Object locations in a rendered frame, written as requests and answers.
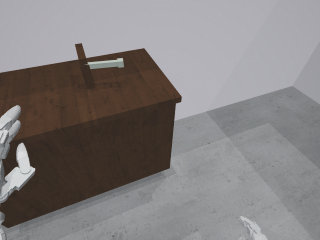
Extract right robot hand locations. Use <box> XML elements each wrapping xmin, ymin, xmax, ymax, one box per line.
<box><xmin>238</xmin><ymin>216</ymin><xmax>268</xmax><ymax>240</ymax></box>

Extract counter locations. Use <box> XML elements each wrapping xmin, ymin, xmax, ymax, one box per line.
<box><xmin>0</xmin><ymin>43</ymin><xmax>182</xmax><ymax>228</ymax></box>

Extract left robot hand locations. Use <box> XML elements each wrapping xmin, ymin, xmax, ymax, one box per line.
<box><xmin>0</xmin><ymin>105</ymin><xmax>35</xmax><ymax>206</ymax></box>

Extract tap lever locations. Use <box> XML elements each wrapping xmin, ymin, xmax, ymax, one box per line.
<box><xmin>85</xmin><ymin>58</ymin><xmax>124</xmax><ymax>69</ymax></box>

